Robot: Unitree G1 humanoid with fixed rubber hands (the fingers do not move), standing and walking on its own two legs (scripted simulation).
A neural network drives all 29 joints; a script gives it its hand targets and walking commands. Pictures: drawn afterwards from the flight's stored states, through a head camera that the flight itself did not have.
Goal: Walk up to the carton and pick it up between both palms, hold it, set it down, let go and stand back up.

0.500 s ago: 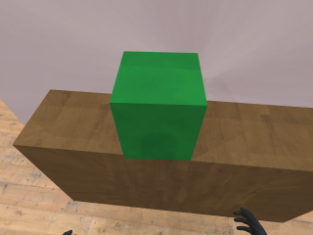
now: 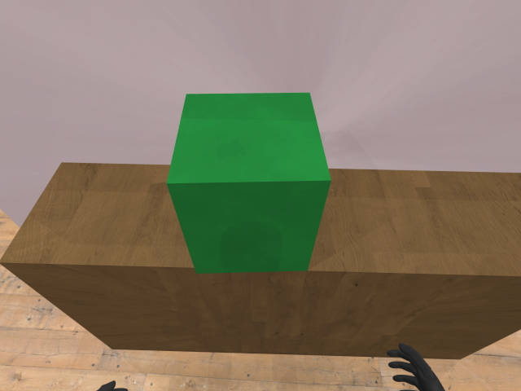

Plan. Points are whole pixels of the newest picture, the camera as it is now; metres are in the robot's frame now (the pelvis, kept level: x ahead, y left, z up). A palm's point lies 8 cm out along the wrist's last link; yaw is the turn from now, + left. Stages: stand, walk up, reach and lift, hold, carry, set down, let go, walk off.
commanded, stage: walk up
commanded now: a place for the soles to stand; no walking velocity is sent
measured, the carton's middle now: (250, 187) +0.46 +0.03 +0.03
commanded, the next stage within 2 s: reach and lift in 0.40 s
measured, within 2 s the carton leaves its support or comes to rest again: neither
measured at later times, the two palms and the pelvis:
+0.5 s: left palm out of the picture +0.12 +0.26 -0.10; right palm out of the picture +0.10 -0.26 -0.11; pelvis -0.02 +0.01 -0.01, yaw -2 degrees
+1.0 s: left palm (115, 368) +0.17 +0.22 -0.05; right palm (429, 380) +0.15 -0.24 -0.04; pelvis +0.00 +0.01 +0.02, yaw -2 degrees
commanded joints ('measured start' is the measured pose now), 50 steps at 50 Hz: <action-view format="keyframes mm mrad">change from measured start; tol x4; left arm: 1 30 140 45 -76 1 -20 5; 20 25 137 50 -78 2 -24 11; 21 -461 174 50 -96 -21 88 50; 24 -346 95 -5 -145 -11 196 60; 29 -163 71 47 -227 19 204 45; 33 -171 58 54 -176 10 182 57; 40 -266 20 21 -256 8 121 88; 50 -185 -22 -28 -294 -47 4 110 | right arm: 1 -17 -130 -39 -83 0 -20 -3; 20 8 -138 -40 -76 0 -15 1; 21 -377 -39 -134 87 -74 -197 29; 22 -255 -63 -150 159 -77 -258 56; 28 -74 -138 -136 122 4 -323 43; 41 -82 -43 -94 -84 31 -228 69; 50 -55 -71 -115 -131 60 -262 78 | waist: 1 -4 -3 -58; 19 -10 -19 -25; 22 -35 -18 88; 26 -49 -37 -140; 28 -40 -52 -173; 33 -13 -80 -67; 39 -4 2 20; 50 -13 -45 -46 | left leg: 1 58 72 -63 -79 154 71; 20 57 85 -3 -106 22 73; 21 -98 -8 61 -27 -72 23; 22 -12 -2 38 -10 -77 23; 25 244 2 17 1 75 20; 29 345 -44 16 -103 309 11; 33 278 -71 39 -194 229 26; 41 278 -54 54 -263 102 23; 50 307 -41 31 -263 223 4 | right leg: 1 -28 -102 115 -96 219 -20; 20 -87 -73 187 -96 158 -24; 21 -237 -39 -17 -40 -94 -33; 24 -287 -57 -38 -83 41 -22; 28 -49 -11 -48 -139 403 21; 29 1 -1 -46 -159 418 28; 33 64 -6 -11 -240 306 32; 38 -10 -20 4 -305 97 4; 45 -17 -22 9 -317 97 -7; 50 12 -12 2 -318 191 -2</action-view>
